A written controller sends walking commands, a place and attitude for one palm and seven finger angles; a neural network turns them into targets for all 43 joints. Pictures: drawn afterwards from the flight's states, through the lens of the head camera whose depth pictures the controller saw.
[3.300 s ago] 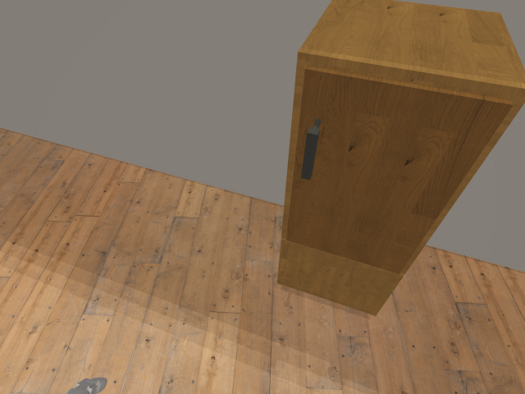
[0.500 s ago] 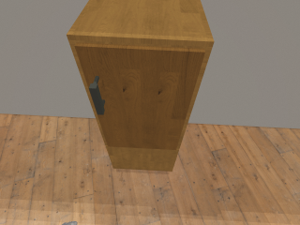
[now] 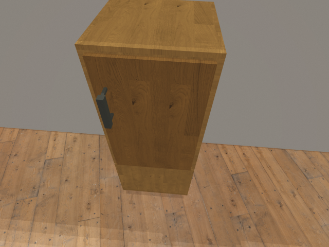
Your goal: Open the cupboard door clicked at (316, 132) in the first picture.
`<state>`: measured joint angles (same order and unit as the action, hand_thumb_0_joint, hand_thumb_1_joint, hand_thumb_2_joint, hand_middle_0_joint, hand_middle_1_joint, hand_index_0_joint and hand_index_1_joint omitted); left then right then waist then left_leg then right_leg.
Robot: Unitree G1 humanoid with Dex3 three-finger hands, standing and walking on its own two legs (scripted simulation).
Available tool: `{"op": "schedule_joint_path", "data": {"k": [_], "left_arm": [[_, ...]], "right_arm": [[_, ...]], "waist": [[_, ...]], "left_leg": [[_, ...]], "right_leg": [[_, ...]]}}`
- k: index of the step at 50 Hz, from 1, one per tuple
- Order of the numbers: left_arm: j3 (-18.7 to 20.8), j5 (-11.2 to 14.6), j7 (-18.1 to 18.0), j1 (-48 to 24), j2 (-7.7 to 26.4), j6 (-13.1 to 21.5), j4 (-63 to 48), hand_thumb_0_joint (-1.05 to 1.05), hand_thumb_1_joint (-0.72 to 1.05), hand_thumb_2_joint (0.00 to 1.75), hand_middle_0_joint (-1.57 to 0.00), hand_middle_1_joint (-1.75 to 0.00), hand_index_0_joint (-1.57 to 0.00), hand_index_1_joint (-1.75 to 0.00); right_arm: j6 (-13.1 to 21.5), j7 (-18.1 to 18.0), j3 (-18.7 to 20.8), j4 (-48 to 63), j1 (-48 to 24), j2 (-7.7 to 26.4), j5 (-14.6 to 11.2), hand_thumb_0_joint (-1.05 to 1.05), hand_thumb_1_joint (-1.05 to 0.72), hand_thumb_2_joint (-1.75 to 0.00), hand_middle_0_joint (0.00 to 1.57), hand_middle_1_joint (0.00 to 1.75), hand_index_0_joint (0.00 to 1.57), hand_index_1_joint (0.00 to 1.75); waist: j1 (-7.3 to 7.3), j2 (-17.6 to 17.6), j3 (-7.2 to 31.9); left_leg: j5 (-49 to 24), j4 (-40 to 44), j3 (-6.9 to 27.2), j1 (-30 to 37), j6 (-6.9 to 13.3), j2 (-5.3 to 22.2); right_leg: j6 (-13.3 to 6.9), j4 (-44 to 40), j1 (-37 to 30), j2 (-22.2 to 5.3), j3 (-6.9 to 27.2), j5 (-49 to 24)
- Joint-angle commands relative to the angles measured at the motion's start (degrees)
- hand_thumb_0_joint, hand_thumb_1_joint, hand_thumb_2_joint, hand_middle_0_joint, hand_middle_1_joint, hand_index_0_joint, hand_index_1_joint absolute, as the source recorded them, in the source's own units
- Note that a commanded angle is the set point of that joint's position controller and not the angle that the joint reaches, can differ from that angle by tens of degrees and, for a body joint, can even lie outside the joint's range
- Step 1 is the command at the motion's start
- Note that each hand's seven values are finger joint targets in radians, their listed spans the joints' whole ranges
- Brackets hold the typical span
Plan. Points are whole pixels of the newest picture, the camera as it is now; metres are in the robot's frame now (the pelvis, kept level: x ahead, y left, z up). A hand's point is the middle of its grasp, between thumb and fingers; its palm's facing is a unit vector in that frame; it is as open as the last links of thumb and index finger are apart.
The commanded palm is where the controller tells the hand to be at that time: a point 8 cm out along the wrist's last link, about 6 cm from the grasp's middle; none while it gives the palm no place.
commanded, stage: look again from close up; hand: left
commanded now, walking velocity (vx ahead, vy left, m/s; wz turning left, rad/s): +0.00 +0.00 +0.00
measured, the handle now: (106, 108) +0.51 +0.22 +0.01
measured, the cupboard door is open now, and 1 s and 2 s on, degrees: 0 0 0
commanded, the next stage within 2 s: shuffle to correct the standing spot in 0.44 s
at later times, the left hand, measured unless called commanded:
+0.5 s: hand out of the picture +0.04 +0.23 -0.18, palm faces +0.03 -0.97 -0.24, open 7.4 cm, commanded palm none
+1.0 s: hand out of the picture +0.04 +0.24 -0.19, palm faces +0.02 -0.97 -0.23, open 7.4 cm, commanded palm none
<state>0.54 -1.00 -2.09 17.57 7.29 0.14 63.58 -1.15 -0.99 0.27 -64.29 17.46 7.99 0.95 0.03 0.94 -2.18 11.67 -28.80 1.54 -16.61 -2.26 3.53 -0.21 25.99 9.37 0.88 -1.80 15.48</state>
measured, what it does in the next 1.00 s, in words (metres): stands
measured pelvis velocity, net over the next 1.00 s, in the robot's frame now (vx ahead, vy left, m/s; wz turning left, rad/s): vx -0.02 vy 0.04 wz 0.01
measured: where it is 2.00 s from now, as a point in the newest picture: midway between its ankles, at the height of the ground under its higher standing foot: outside the picture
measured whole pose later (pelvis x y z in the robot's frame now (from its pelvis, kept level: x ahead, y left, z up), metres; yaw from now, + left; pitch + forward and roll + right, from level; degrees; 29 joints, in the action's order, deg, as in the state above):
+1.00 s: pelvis -0.02 +0.04 -0.02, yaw +1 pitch -2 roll +0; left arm 1.9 -1.7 -1.5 12.7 12.6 -3.3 53.5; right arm -2.1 0.1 2.0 -54.7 11.8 12.1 1.9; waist 0.2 -1.7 -4.1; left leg 13.6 -38.0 -0.6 -22.6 1.0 -0.9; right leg 1.7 40.7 17.5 -3.7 0.3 23.2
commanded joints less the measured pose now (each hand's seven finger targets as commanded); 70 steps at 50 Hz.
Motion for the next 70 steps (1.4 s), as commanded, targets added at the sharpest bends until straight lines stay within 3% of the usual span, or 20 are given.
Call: {"op": "schedule_joint_path", "data": {"k": [1, 5, 7, 9, 27, 35, 39, 42, 45, 47, 49, 50, 52, 56, 60, 62, 63, 64, 69, 70], "left_arm": [[1.17, -0.22, -1.01, -0.23, 10.13, 2.92, -5.30, 0.00, 0.90, 0.90, -0.20, -0.30, -0.20, -0.30], [0.95, -0.22, -0.77, 2.93, 7.24, 1.49, -5.27, 0.00, 0.90, 0.90, -0.20, -0.30, -0.20, -0.30], [0.77, -0.09, -0.61, 4.33, 6.83, 1.17, -4.84, 0.00, 0.90, 0.90, -0.20, -0.30, -0.20, -0.30], [0.60, -0.08, -0.43, 4.29, 6.67, 1.01, -4.88, 0.00, 0.90, 0.90, -0.20, -0.30, -0.20, -0.30], [0.85, -0.06, 0.10, 0.25, 12.45, 1.05, -5.70, 0.00, 0.90, 0.90, -0.20, -0.30, -0.20, -0.30], [2.05, -0.12, -0.44, 0.08, 13.07, -0.30, -9.24, 0.00, 0.90, 0.90, -0.20, -0.30, -0.20, -0.30], [2.83, -0.13, -0.22, -0.44, 13.94, -1.16, -11.33, 0.00, 0.90, 0.90, -0.20, -0.30, -0.20, -0.30], [3.50, -0.32, -0.01, -2.17, 15.92, -1.61, -13.18, 0.00, 0.90, 0.90, -0.20, -0.30, -0.20, -0.30], [3.46, -0.83, -0.15, -5.86, 15.66, -1.80, -14.79, 0.00, 0.90, 0.90, -0.20, -0.30, -0.20, -0.30], [2.95, -0.92, 0.05, -7.14, 13.80, -2.23, -15.31, 0.00, 0.90, 0.90, -0.20, -0.30, -0.20, -0.30], [2.43, -0.26, 0.23, -4.02, 10.81, -2.30, -14.44, 0.00, 0.90, 0.90, -0.20, -0.30, -0.20, -0.30], [2.66, -0.55, 0.36, -1.60, 11.85, -1.81, -13.19, 0.00, 0.90, 0.90, -0.20, -0.30, -0.20, -0.30], [2.39, -0.53, 1.00, 2.41, 9.98, -1.33, -10.07, 0.00, 0.90, 0.90, -0.20, -0.30, -0.20, -0.30], [0.88, -0.31, 1.17, 6.83, 6.03, -0.49, -6.44, 0.00, 0.90, 0.90, -0.20, -0.30, -0.20, -0.30], [0.92, 0.07, 0.61, 2.56, 10.25, 1.21, -6.34, 0.00, 0.90, 0.90, -0.20, -0.30, -0.20, -0.30], [0.21, 0.30, 0.52, 1.02, 8.73, 1.70, -6.01, 0.00, 0.90, 0.90, -0.20, -0.30, -0.20, -0.30], [-0.25, -0.70, -1.62, 6.06, 7.77, 2.67, -4.42, 0.00, 0.90, 0.90, -0.20, -0.30, -0.20, -0.30], [-0.04, -0.41, -1.35, 1.45, 11.16, 2.72, -7.35, 0.00, 0.90, 0.90, -0.20, -0.30, -0.20, -0.30], [0.04, -0.06, -0.91, 3.99, 7.80, 2.15, -6.25, 0.00, 0.90, 0.90, -0.20, -0.30, -0.20, -0.30], [0.09, -0.27, -1.01, 5.38, 7.10, 1.91, -5.87, 0.00, 0.90, 0.90, -0.20, -0.30, -0.20, -0.30]], "right_arm": [[1.80, 0.53, 0.82, 6.57, 3.43, 3.48, 0.10, 0.00, -0.90, -0.90, 0.20, 0.30, 0.20, 0.30], [2.68, 0.13, 0.87, 7.56, 2.95, 5.86, 0.05, 0.00, -0.90, -0.90, 0.20, 0.30, 0.20, 0.30], [2.57, -0.12, 0.82, 8.25, 1.68, 6.68, -0.07, 0.00, -0.90, -0.90, 0.20, 0.30, 0.20, 0.30], [2.44, -0.09, 0.97, 8.51, 0.99, 7.20, -0.12, 0.00, -0.90, -0.90, 0.20, 0.30, 0.20, 0.30], [3.03, -0.07, 0.87, 6.98, -4.27, 11.14, -0.27, 0.00, -0.90, -0.90, 0.20, 0.30, 0.20, 0.30], [1.37, -0.41, 2.34, 9.73, -5.34, 11.47, -0.10, 0.00, -0.90, -0.90, 0.20, 0.30, 0.20, 0.30], [0.11, -0.17, 3.01, 12.20, -6.90, 11.69, 0.19, 0.00, -0.90, -0.90, 0.20, 0.30, 0.20, 0.30], [-0.57, 0.09, 3.22, 13.45, -6.81, 10.48, 0.27, 0.00, -0.90, -0.90, 0.20, 0.30, 0.20, 0.30], [-0.74, 0.35, 3.35, 12.80, -3.32, 8.06, 0.42, 0.00, -0.90, -0.90, 0.20, 0.30, 0.20, 0.30], [-0.16, 0.90, 3.08, 12.19, -0.92, 8.42, 0.50, 0.00, -0.90, -0.90, 0.20, 0.30, 0.20, 0.30], [0.82, 0.82, 3.25, 12.18, -0.76, 12.72, 1.11, 0.00, -0.90, -0.90, 0.20, 0.30, 0.20, 0.30], [1.32, 0.46, 3.61, 12.78, -3.69, 15.40, 0.73, 0.00, -0.90, -0.90, 0.20, 0.30, 0.20, 0.30], [1.51, 0.21, 3.33, 12.86, -6.90, 14.94, 0.77, 0.00, -0.90, -0.90, 0.20, 0.30, 0.20, 0.30], [1.06, -0.12, 2.17, 9.47, -3.46, 10.24, 0.64, 0.00, -0.90, -0.90, 0.20, 0.30, 0.20, 0.30], [1.23, 0.21, 0.71, 8.04, -1.53, 5.25, 0.10, 0.00, -0.90, -0.90, 0.20, 0.30, 0.20, 0.30], [1.87, 0.21, 0.18, 5.62, 0.96, 5.04, -0.03, 0.00, -0.90, -0.90, 0.20, 0.30, 0.20, 0.30], [1.77, 0.67, 0.54, 8.21, -3.39, 7.42, -0.07, 0.00, -0.90, -0.90, 0.20, 0.30, 0.20, 0.30], [1.29, 1.11, 0.68, 9.01, 1.40, 5.17, 0.05, 0.00, -0.90, -0.90, 0.20, 0.30, 0.20, 0.30], [2.07, 0.63, 0.16, 8.86, 3.01, 5.79, 0.01, 0.00, -0.90, -0.90, 0.20, 0.30, 0.20, 0.30], [2.39, 0.46, 0.15, 8.49, 2.91, 5.79, 0.02, 0.00, -0.90, -0.90, 0.20, 0.30, 0.20, 0.30]], "waist": [[2.84, -1.81, 2.05], [0.85, 5.19, -2.07], [-0.01, 2.65, -2.81], [-0.11, -1.73, -3.67], [-0.44, -0.19, 1.02], [-0.71, 0.71, 4.70], [-1.06, -1.15, 4.27], [-0.60, -7.10, 3.08], [1.34, -12.31, 1.07], [2.52, -5.62, -1.03], [1.58, 11.24, -1.81], [-0.53, 13.56, -0.57], [-2.57, 8.28, 2.33], [-2.38, 5.25, 1.08], [0.78, -11.13, -2.82], [1.78, -7.45, -3.20], [-0.22, -2.61, -6.05], [4.07, -3.87, -4.98], [2.10, -1.78, -3.73], [1.26, 2.39, -4.02]], "left_leg": [[2.92, -4.40, -2.11, 4.33, 1.91, -0.83], [-1.08, 2.04, 3.31, -1.32, 4.05, 1.67], [2.40, 3.94, 5.12, -3.70, 4.81, 1.84], [5.34, 5.10, 4.96, -4.06, 4.75, 1.24], [-8.34, 4.84, 2.80, 3.51, 4.47, 1.21], [-25.97, -0.21, 1.74, 5.78, 4.54, 2.75], [-16.90, -2.97, 1.45, 1.17, 4.26, 1.82], [-6.15, -8.87, -1.44, -1.35, 2.60, -1.84], [6.87, -12.11, -3.05, 2.51, 1.84, -3.68], [9.74, -4.09, 1.11, 3.82, 3.02, -1.45], [27.78, 16.03, 18.75, -6.30, 7.10, 7.13], [31.50, 20.57, 24.02, -9.20, 9.80, 9.54], [28.72, 19.93, 20.02, -11.33, 10.88, 8.77], [21.35, 15.44, 11.48, -7.41, 7.78, 4.11], [3.98, 0.71, 0.57, -1.61, 2.95, -2.29], [-2.30, 2.27, 0.84, 4.07, 3.06, -1.29], [0.97, -7.89, 0.88, 4.00, 1.23, -1.56], [5.85, -8.61, -0.79, 0.85, 1.94, -1.04], [0.69, -2.00, 0.84, 1.85, 3.83, -0.05], [-1.60, -0.09, 2.57, -0.07, 4.65, 0.44]], "right_leg": [[-4.45, -5.79, 8.34, -10.19, 7.08, -0.69], [-2.43, -0.19, 6.65, -4.53, 3.01, 5.10], [-1.99, 0.27, 4.90, -3.90, 2.66, 5.09], [-1.75, -0.51, 5.42, -4.46, 2.93, 6.05], [-0.46, -2.12, 1.47, -6.63, 3.47, -5.22], [-0.50, 4.92, 2.63, -7.15, 3.77, -17.37], [-1.77, 5.00, 4.36, -8.54, 6.51, -14.01], [-4.96, 1.30, 7.95, -13.85, 11.85, -11.25], [-7.43, -3.12, 16.59, -16.20, 12.68, 1.30], [-4.37, 0.44, 21.90, -10.78, 7.91, 17.03], [-0.24, 13.30, 15.03, -1.30, -0.21, 17.77], [-0.81, 18.17, 10.14, -0.84, 0.11, 14.83], [-1.75, 20.69, 3.96, -0.95, 0.72, 12.29], [-1.85, 0.06, -1.61, -0.74, 0.24, 8.16], [-5.97, -15.03, 8.54, -12.46, 15.01, 16.15], [-4.78, -11.60, 10.85, -9.77, 10.24, 6.41], [-3.70, -13.43, 14.55, -10.53, 14.34, 0.13], [-4.92, -13.48, 14.63, -11.37, 11.84, 12.99], [-4.61, -5.08, 11.28, -6.36, 5.72, 8.01], [-4.13, -2.81, 8.84, -5.12, 4.67, 5.86]]}}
